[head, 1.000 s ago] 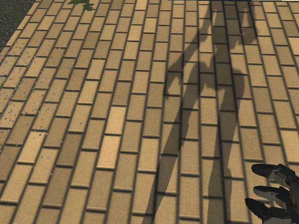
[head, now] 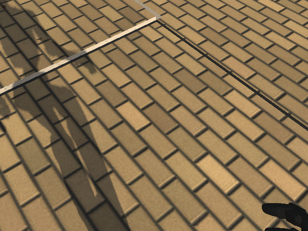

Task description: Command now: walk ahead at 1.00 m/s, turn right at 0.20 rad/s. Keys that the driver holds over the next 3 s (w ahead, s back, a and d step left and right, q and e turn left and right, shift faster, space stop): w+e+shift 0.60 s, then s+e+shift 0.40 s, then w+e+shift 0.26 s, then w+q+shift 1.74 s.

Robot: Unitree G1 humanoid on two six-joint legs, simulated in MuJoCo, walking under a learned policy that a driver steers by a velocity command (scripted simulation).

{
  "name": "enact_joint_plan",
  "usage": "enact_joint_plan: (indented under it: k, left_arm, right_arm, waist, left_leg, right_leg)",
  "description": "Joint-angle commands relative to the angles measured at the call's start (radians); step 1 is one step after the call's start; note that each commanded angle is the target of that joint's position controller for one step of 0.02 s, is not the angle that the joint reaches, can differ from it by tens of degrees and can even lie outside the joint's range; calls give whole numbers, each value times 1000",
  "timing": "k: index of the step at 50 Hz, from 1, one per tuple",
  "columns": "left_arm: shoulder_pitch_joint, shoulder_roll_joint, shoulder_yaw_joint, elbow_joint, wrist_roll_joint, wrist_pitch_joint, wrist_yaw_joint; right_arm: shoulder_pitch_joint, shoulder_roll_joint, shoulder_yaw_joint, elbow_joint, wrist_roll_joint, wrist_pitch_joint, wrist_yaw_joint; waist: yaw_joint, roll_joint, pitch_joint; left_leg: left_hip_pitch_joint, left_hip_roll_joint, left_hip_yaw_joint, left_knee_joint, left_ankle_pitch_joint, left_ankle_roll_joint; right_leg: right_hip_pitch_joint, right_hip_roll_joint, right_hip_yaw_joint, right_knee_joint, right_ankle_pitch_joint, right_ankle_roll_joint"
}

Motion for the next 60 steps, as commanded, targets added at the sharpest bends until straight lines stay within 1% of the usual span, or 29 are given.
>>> enact_joint_plan:
  k: [1,3,6,8,12,18,20,22,23,24,25,26,28,32,35,38,40,41,42,43,44,46,48,50,52,55,57,59,60]
  left_arm:
    - [85,43,-21,-82,-73,-48,-14]
    - [-192,89,-12,-150,-67,-58,-6]
    - [-162,42,-4,-133,-59,-31,-14]
    - [-138,23,-5,-127,-67,-2,-14]
    - [-271,21,-10,-175,-54,2,-18]
    - [-449,24,-3,-262,-45,-32,-76]
    - [-354,82,25,-260,-61,-26,-86]
    - [58,198,85,-157,-61,12,-68]
    - [267,230,105,-91,-57,32,-44]
    - [226,221,89,-66,-33,39,-38]
    - [90,181,56,-139,6,2,-40]
    - [85,116,55,-168,-4,-15,-39]
    - [-43,96,45,-176,-12,-52,-52]
    - [-163,100,42,-202,-32,-53,-15]
    - [-110,115,58,-157,-38,-1,33]
    - [-33,111,72,-118,-42,50,55]
    - [-111,86,70,-149,-54,53,59]
    - [-133,60,62,-169,-43,50,55]
    - [-91,-50,27,-197,4,61,52]
    - [111,-27,16,-212,-13,58,34]
    - [150,104,32,-222,-41,65,5]
    - [-64,183,57,-216,-39,103,10]
    - [-96,116,42,-228,-43,134,34]
    - [-99,50,22,-244,-38,126,47]
    - [-113,64,20,-255,-46,117,36]
    - [-86,123,36,-240,-37,118,1]
    - [17,166,59,-176,-31,116,-8]
    - [237,166,77,-46,-37,107,-2]
    - [240,180,70,-42,-25,88,3]
  right_arm:
    - [493,-163,-70,65,-30,4,2]
    - [369,-130,-67,68,-37,2,-4]
    - [289,-36,-44,101,-53,-21,11]
    - [252,-54,-49,122,-24,-23,8]
    - [245,-84,-55,142,-41,-27,-10]
    - [356,-161,-57,178,-43,-4,-59]
    - [337,-238,-77,164,-44,24,-87]
    - [191,-282,-95,114,-42,47,-91]
    - [94,-248,-91,92,-17,38,-73]
    - [93,-8,-26,40,-44,-8,-40]
    - [268,29,4,-36,7,-55,-17]
    - [139,-84,-10,-51,14,-82,-9]
    - [96,-89,-20,-52,-1,-79,-18]
    - [60,-132,-39,-71,-46,-34,-39]
    - [-91,-25,-16,-139,-71,-30,-40]
    - [-60,-49,-47,-147,-17,-16,-35]
    - [17,-82,-71,-140,-15,-14,-51]
    - [166,-97,-80,-100,-29,-12,-60]
    - [283,-124,-73,-76,-47,-3,-66]
    - [281,-108,-50,-94,-108,5,-51]
    - [177,-145,-72,-86,-72,18,-43]
    - [33,-38,-44,-129,-60,57,-74]
    - [-39,-64,-42,-103,-50,93,-86]
    - [-9,-124,-67,-59,-63,108,-93]
    - [-25,-157,-80,-59,-61,114,-81]
    - [-69,-218,-109,-42,2,106,-63]
    - [-88,-218,-118,-29,7,90,-62]
    - [-133,-122,-102,-30,-16,94,-65]
    - [-153,-5,-74,-36,-9,99,-45]
  waist:
    - [-189,368,-433]
    - [-187,6,-151]
    - [-80,53,-54]
    - [-41,88,1]
    - [-54,47,107]
    - [-86,33,92]
    - [2,125,8]
    - [220,177,-177]
    - [318,67,-202]
    - [176,-355,-108]
    - [9,-389,-321]
    - [81,-145,-264]
    - [-51,160,-55]
    - [-118,111,71]
    - [-36,41,32]
    - [-12,-55,-84]
    - [-85,-77,-131]
    - [-153,-49,-235]
    - [-145,109,-405]
    - [-42,284,-558]
    - [5,347,-611]
    - [-37,93,-411]
    - [11,47,-205]
    - [9,93,-214]
    - [8,105,-297]
    - [41,221,-247]
    - [94,236,-218]
    - [189,28,-138]
    - [168,-244,28]
  left_leg:
    - [1074,356,-927,-366,-827,187]
    - [771,307,-595,-361,-466,132]
    - [524,224,-306,-389,-162,93]
    - [463,238,-237,-453,-154,104]
    - [416,181,7,-523,86,57]
    - [584,166,196,-470,711,-52]
    - [686,204,209,-293,1148,-57]
    - [589,233,173,142,1335,-34]
    - [395,125,180,553,834,-35]
    - [11,-102,94,1001,-459,-50]
    - [-273,-105,-175,1155,-547,-28]
    - [-283,-57,-206,1031,-430,36]
    - [-182,24,-209,773,-287,41]
    - [5,65,-158,452,-238,-73]
    - [238,-80,-24,43,54,-107]
    - [440,-179,-47,-124,243,-133]
    - [555,-135,-93,-256,375,-126]
    - [728,-25,-151,-291,548,-83]
    - [971,265,-378,-104,1054,17]
    - [1029,533,-662,-26,1477,213]
    - [1025,626,-784,-59,1141,367]
    - [725,416,-472,-129,742,274]
    - [400,284,-276,-203,696,200]
    - [379,254,-179,-239,783,205]
    - [381,293,-156,-306,350,199]
    - [198,287,-116,-454,-360,126]
    - [112,294,-61,-453,-537,69]
    - [-69,191,53,-92,-695,0]
    - [-297,77,111,377,-659,-48]
  right_leg:
    - [-786,9,76,747,89,-29]
    - [-818,-77,18,689,206,-33]
    - [-696,-166,48,560,298,-30]
    - [-752,-193,30,544,304,-15]
    - [-855,-173,-14,374,530,3]
    - [-715,-46,-261,28,710,-51]
    - [-582,33,-320,12,629,-64]
    - [-153,47,-256,54,509,-119]
    - [116,-13,-136,-86,583,-166]
    - [226,-42,49,-58,656,-217]
    - [365,-244,644,-264,109,-446]
    - [283,-255,758,-470,-112,-385]
    - [-74,-216,668,-525,-53,-306]
    - [-432,-61,358,-504,571,-258]
    - [-615,108,154,-354,891,-114]
    - [-589,136,236,-219,698,-4]
    - [-530,161,244,-29,666,59]
    - [-524,189,189,205,483,105]
    - [-650,227,104,516,-252,124]
    - [-695,211,176,850,-393,156]
    - [-802,105,141,1035,-243,193]
    - [-810,-11,56,975,-57,211]
    - [-698,-29,1,753,2,212]
    - [-635,-37,-57,570,81,202]
    - [-573,-96,-77,450,189,173]
    - [-345,-103,-155,189,213,86]
    - [-181,-71,-244,84,200,39]
    - [1,-32,-228,-44,109,-23]
    - [-56,-163,117,-249,-166,-119]
Next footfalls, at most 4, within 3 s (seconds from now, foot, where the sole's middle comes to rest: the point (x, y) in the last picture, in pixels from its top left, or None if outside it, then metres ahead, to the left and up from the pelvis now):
0.46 right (191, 192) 0.61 -0.10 -0.74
0.84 left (197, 122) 1.00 -0.14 -0.74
1.20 right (209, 175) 0.70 -0.18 -0.74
1.74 left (253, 106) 1.12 -0.45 -0.74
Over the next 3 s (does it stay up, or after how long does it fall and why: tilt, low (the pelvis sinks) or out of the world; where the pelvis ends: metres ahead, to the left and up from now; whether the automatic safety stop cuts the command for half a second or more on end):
stays up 1.86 -0.89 0.03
